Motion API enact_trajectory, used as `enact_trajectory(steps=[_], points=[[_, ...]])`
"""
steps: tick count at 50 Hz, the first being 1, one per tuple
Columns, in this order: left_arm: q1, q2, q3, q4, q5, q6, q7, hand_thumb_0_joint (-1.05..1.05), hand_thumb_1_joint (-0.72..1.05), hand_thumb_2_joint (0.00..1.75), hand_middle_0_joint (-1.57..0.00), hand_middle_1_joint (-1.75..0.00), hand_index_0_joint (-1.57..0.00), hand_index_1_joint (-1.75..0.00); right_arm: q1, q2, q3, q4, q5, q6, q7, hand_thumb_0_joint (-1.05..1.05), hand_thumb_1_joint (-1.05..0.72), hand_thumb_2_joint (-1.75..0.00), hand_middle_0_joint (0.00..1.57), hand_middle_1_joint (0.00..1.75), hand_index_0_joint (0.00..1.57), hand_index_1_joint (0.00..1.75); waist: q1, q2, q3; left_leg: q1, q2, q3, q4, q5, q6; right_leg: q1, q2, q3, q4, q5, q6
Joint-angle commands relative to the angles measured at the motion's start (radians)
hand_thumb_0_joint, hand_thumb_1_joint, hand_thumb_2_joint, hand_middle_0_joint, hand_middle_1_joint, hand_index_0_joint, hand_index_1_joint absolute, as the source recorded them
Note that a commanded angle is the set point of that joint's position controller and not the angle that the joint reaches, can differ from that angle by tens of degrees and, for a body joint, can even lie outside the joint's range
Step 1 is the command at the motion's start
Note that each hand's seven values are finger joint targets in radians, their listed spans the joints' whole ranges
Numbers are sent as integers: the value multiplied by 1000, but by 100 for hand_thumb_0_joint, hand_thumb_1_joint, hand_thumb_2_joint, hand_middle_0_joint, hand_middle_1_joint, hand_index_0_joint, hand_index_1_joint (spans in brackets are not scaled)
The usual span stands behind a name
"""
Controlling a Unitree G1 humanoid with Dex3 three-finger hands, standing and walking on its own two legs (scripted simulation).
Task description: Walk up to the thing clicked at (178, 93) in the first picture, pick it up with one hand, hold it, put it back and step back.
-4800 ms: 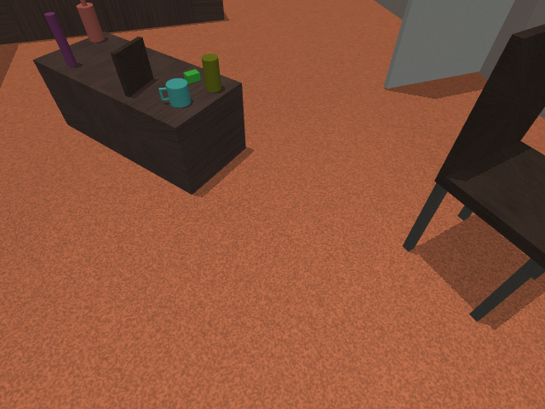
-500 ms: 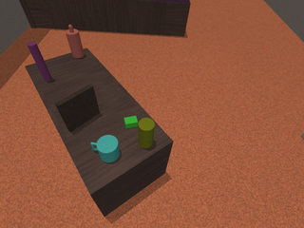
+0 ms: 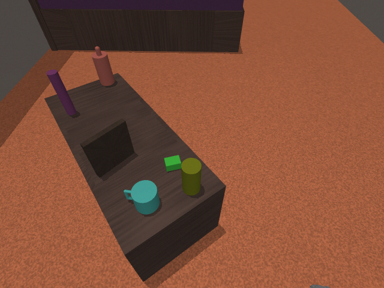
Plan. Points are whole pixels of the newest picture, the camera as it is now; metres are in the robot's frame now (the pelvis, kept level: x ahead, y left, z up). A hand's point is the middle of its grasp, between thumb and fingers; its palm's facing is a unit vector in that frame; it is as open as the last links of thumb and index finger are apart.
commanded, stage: walk up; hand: left
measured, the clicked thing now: (141, 196) +0.50 +0.20 -0.32
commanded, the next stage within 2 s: stand in 0.60 s
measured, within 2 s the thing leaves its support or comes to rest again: neither
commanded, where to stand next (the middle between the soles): +0.08 -0.01 m, yaw -2 degrees
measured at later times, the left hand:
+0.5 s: hand out of the picture +0.12 +0.25 -0.15, palm faces -0.06 -0.94 -0.35, open 7.4 cm
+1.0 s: hand out of the picture +0.09 +0.25 -0.15, palm faces -0.04 -0.94 -0.34, open 7.4 cm
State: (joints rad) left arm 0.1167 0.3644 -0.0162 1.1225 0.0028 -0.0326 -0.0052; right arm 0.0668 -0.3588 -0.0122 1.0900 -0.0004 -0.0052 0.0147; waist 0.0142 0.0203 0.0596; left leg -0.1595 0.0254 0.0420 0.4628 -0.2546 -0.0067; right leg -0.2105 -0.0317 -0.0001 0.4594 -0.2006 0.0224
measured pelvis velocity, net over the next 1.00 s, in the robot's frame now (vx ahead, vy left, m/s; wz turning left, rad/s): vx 0.01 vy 0.00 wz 0.00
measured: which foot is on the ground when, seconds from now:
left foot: down 0.00-1.00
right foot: down 0.00-1.00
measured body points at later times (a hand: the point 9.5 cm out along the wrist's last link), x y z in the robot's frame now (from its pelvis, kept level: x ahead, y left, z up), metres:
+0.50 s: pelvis +0.02 +0.01 +0.01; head +0.03 +0.00 +0.46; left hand +0.12 +0.30 -0.12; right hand +0.08 -0.30 -0.13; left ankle +0.00 +0.12 -0.74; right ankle +0.03 -0.13 -0.74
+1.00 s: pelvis +0.01 +0.00 +0.01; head +0.02 +0.00 +0.46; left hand +0.09 +0.30 -0.12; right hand +0.09 -0.30 -0.12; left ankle +0.00 +0.12 -0.74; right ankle +0.03 -0.13 -0.74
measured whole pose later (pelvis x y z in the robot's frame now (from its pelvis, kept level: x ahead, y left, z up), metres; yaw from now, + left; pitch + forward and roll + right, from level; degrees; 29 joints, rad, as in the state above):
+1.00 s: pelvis +0.01 +0.00 +0.01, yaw +0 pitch -2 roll +0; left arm 0.09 0.35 -0.01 1.15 0.01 -0.01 0.00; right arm 0.07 -0.35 -0.02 1.15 -0.01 0.00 0.01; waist -0.01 0.00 0.06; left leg -0.08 0.02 0.05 0.31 -0.19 -0.01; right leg -0.13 -0.03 0.00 0.31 -0.14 0.03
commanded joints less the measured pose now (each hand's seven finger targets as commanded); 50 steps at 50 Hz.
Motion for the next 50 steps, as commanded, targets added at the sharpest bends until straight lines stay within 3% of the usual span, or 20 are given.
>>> enact_trajectory(steps=[1,6,13,29,30,33,44,50], points=[[-77,220,49,-56,1,-25,13,0,90,90,-20,-30,-20,-30,-36,-208,-43,-38,-5,-19,-7,0,-90,-90,20,30,20,30,-11,-45,-84,19,88,-86,-124,56,43,25,-101,117,-120,93,-48],[-82,215,51,-45,5,-20,12,0,90,90,-20,-30,-20,-30,-40,-212,-45,-25,-10,-20,-7,0,-90,-90,20,30,20,30,-11,-32,-82,11,90,-86,-154,33,41,52,-90,103,-133,68,-43],[-93,209,53,-46,5,-18,16,0,90,90,-20,-30,-20,-30,-31,-214,-47,-14,-12,-20,-11,0,-90,-90,20,30,20,30,-17,-23,-107,39,93,-66,-153,128,33,84,-98,98,-127,195,-40],[-96,191,53,-47,6,-7,19,0,90,90,-20,-30,-20,-30,-18,-215,-57,-21,-11,-18,-16,0,-90,-90,20,30,20,30,-18,-20,-107,73,104,-50,-167,198,38,105,-86,77,-111,250,-32],[-100,197,53,-39,2,-4,20,0,90,90,-20,-30,-20,-30,-40,-206,-49,-23,-6,-22,-18,0,-90,-90,20,30,20,30,-21,-39,-94,68,122,-86,-180,298,28,103,-94,76,-119,302,-32],[-104,191,53,-44,0,-1,21,0,90,90,-20,-30,-20,-30,-30,-211,-50,-19,-5,-24,-22,0,-90,-90,20,30,20,30,-25,-38,-109,92,123,-77,-171,343,23,119,-99,75,-123,327,-29],[-93,199,52,-38,7,3,15,0,90,90,-20,-30,-20,-30,-54,-203,-42,-6,-9,-20,-16,0,-90,-90,20,30,20,30,-22,1,-79,54,108,-84,-228,100,17,97,-97,84,-193,123,-25],[-83,198,52,-37,5,-1,12,0,90,90,-20,-30,-20,-30,-44,-205,-40,-3,-9,-25,-14,0,-90,-90,20,30,20,30,-23,-3,-96,70,112,-85,-213,147,20,100,-107,89,-192,169,-31]])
